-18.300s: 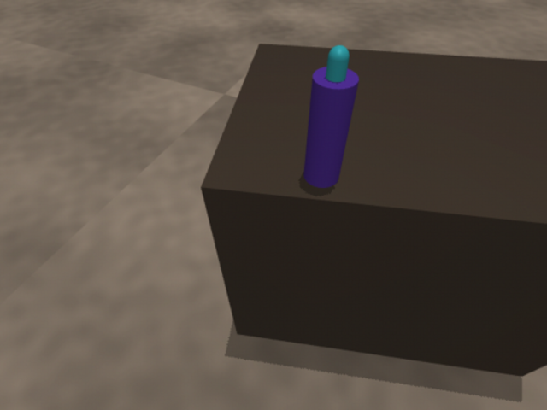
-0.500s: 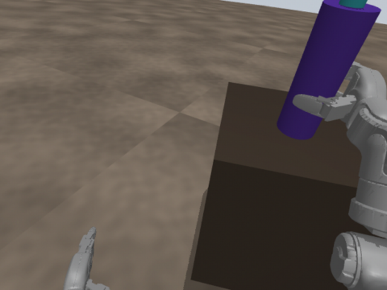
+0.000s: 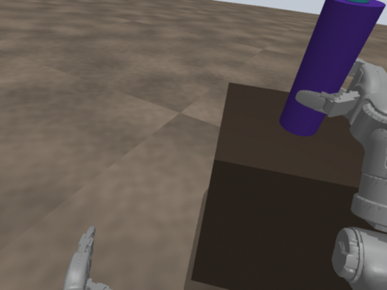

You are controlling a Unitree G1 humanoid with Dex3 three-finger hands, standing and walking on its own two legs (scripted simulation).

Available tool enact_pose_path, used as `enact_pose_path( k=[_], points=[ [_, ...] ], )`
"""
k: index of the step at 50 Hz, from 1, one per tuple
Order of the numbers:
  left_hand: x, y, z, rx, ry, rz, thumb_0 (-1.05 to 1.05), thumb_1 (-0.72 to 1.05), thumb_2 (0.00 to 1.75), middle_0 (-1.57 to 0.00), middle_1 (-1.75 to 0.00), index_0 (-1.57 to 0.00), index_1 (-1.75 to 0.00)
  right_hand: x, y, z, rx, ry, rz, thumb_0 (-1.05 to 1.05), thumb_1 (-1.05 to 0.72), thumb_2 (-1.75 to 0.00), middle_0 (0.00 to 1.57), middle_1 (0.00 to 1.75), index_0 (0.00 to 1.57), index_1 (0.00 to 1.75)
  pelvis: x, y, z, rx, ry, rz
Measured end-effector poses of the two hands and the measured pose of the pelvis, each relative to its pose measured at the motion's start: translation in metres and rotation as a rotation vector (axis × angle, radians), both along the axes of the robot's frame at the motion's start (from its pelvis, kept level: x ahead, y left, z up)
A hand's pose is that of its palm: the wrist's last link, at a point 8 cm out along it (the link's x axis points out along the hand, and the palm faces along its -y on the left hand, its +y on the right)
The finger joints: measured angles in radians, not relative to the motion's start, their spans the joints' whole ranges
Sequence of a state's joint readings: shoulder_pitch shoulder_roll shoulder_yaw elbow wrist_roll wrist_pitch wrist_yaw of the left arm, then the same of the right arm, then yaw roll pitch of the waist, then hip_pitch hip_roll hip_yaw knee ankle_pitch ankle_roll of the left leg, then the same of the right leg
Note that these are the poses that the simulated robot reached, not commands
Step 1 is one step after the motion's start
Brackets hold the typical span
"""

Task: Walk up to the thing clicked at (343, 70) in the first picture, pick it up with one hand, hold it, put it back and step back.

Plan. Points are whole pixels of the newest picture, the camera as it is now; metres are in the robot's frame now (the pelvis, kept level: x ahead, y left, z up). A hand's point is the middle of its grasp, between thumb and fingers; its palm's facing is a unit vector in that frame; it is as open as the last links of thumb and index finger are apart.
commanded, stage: crouch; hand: right
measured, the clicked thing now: (327, 60) +0.32 -0.15 +0.39
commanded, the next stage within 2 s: lower in 1.18 s
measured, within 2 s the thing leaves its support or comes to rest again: neither
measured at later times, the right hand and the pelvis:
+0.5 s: hand (314, 119) +0.40 -0.22 +0.24, palm faces +0.32 +0.95 -0.03, open 10.7 cm; pelvis +0.00 +0.00 +0.00, yaw +1 degrees
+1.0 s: hand (310, 120) +0.45 -0.25 +0.21, palm faces +0.32 +0.95 -0.04, open 10.7 cm; pelvis +0.03 -0.01 +0.00, yaw +2 degrees
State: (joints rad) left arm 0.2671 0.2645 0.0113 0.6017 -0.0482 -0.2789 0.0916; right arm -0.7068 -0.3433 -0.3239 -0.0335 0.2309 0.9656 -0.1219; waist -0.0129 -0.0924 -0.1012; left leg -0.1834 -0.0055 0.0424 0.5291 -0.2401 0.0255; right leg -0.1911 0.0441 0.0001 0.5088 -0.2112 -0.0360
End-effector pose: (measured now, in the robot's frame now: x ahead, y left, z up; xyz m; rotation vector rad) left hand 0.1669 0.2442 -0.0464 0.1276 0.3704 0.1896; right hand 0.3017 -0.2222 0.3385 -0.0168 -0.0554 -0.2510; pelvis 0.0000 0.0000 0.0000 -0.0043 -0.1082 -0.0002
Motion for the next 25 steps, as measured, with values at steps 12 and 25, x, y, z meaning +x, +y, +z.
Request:
enact_pose_path(
  k=[12,25],
  points=[
    [-0.012,0.005,0.001,0.019,0.017,0.023,-0.01,-0.50,0.03,-0.04,-0.05,-0.07,-0.04,0.030,-0.024,-0.056,0.042,0.145,-0.054,-0.06,0.61,-0.92,0.77,1.23,0.81,1.25,-0.001,0.003,0.001,0.001,0.011,0.008],
    [-0.024,0.012,-0.013,0.073,0.120,0.073,-0.01,-0.52,0.05,-0.05,-0.05,-0.06,-0.05,0.057,-0.044,-0.091,0.011,0.109,-0.076,-0.06,0.61,-0.91,0.77,1.23,0.81,1.25,0.002,-0.001,0.000,0.008,0.042,0.019]
  ],
)
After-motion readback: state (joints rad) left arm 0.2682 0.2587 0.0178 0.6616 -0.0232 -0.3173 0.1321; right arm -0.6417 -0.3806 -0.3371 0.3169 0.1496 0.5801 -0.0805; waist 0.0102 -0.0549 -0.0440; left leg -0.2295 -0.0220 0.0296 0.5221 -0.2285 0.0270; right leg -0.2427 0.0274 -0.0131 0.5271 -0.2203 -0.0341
